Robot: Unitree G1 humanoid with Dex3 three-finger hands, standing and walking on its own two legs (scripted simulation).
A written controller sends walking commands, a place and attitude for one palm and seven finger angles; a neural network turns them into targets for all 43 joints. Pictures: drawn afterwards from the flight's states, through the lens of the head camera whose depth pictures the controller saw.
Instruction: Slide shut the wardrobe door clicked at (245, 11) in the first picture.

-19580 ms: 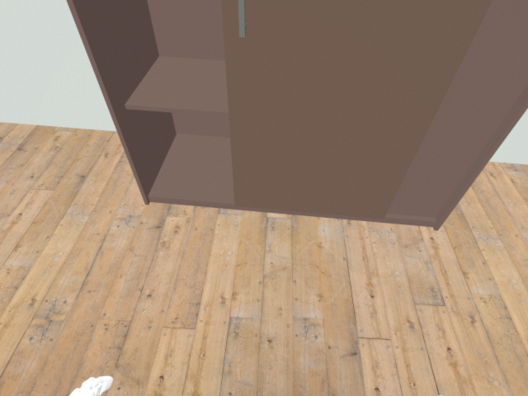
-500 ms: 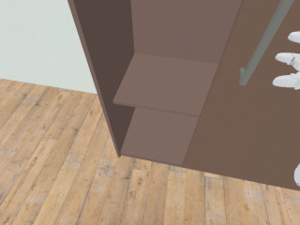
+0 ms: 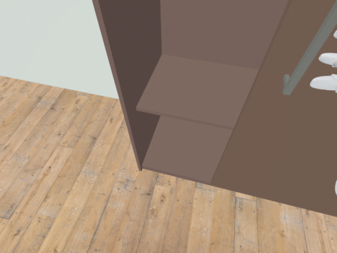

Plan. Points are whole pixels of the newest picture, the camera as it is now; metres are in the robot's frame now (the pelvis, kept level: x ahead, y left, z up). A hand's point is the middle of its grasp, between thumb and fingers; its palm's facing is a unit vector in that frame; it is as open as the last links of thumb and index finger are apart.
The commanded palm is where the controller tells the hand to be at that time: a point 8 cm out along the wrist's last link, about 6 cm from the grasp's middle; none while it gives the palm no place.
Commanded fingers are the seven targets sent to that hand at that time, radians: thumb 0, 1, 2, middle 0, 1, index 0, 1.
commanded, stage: feel for the door with the fingertips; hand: right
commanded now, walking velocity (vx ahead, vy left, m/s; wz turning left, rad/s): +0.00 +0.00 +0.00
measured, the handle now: (315, 38) +0.55 -0.20 +0.24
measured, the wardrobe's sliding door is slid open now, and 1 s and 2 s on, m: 0.44 0.44 0.44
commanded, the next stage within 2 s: slide the fingers in behind the handle in 0.14 s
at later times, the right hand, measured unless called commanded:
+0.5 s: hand (332, 65) +0.50 -0.24 +0.22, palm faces +0.07 +1.00 -0.01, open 13.9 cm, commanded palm +0.48 -0.28 +0.21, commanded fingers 0.00 0.50 -0.30 0.30 1.20 0.30 1.20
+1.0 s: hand (318, 60) +0.49 -0.20 +0.23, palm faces +0.06 +1.00 +0.01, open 13.9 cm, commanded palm +0.47 -0.25 +0.21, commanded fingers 0.00 0.50 -0.30 0.30 1.20 0.30 1.20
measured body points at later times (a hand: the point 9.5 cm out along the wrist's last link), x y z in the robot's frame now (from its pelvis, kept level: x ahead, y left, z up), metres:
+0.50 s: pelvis +0.00 -0.01 +0.00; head +0.05 -0.01 +0.45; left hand +0.00 +0.26 -0.11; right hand +0.49 -0.29 +0.22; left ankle -0.01 +0.13 -0.73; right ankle -0.01 -0.11 -0.73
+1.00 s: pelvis +0.01 +0.00 +0.00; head +0.04 +0.01 +0.45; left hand +0.04 +0.27 -0.12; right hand +0.48 -0.26 +0.23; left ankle -0.01 +0.13 -0.73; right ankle -0.01 -0.11 -0.73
